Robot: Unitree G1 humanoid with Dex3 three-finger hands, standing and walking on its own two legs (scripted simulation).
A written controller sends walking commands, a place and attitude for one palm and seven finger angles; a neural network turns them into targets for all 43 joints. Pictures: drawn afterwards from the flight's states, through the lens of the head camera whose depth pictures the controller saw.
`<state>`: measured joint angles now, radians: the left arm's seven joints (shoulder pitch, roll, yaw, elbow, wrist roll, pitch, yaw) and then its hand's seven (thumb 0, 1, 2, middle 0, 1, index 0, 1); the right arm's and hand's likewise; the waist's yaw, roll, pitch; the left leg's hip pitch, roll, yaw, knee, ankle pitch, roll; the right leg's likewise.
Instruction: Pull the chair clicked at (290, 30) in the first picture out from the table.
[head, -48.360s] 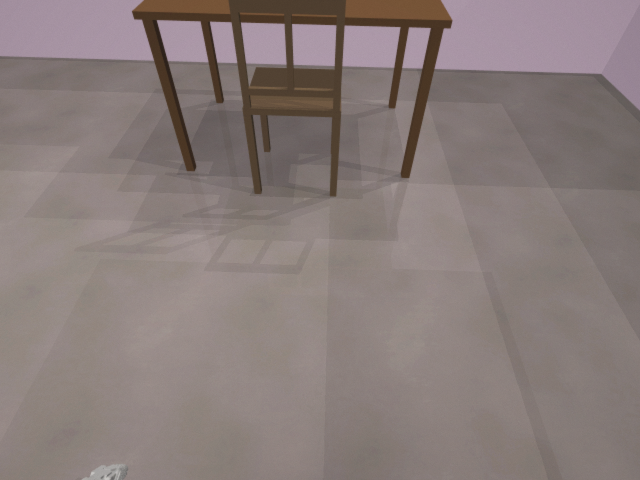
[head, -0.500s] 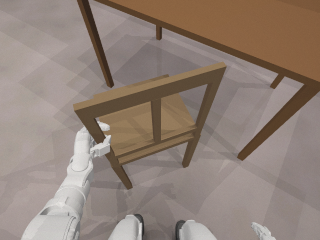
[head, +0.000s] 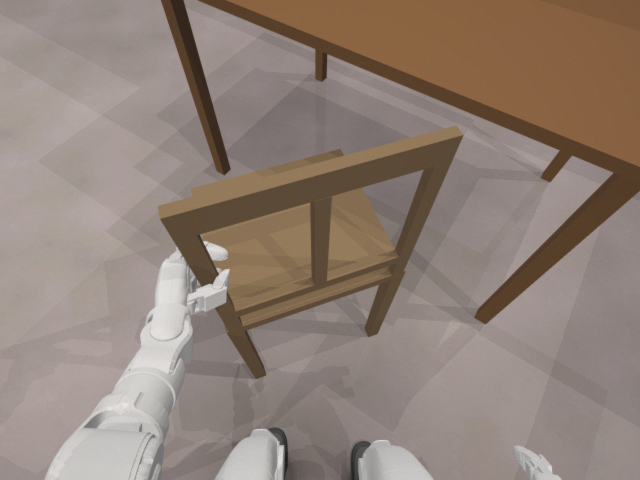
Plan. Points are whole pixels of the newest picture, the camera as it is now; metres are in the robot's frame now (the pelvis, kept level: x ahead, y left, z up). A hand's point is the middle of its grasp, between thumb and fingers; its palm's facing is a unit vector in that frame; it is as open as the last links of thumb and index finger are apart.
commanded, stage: step backward, pulling the chair out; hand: left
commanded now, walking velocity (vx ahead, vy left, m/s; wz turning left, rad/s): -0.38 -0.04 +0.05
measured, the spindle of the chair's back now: (319, 244) +0.45 +0.00 -0.08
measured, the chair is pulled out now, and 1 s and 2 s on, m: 0.30 0.31 0.44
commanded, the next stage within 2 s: stop walking, hand still on the chair in 1.98 s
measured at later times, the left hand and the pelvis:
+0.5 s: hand (220, 292) +0.36 +0.15 -0.06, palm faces +0.09 -0.97 -0.21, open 5.6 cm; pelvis -0.01 -0.01 +0.00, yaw +1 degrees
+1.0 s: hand (220, 297) +0.35 +0.15 -0.06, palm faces +0.05 -0.98 -0.20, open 5.6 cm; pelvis -0.02 +0.00 +0.00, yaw -1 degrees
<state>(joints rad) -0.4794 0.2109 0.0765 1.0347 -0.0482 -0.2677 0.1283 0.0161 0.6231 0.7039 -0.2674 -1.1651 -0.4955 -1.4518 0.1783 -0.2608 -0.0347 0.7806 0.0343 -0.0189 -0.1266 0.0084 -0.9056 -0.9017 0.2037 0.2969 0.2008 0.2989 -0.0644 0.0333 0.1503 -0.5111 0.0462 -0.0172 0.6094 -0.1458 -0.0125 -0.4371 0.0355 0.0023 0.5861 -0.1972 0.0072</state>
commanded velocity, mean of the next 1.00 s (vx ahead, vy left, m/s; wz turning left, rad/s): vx -0.38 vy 0.00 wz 0.04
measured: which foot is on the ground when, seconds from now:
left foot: down 0.00-1.00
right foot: down 0.00-1.00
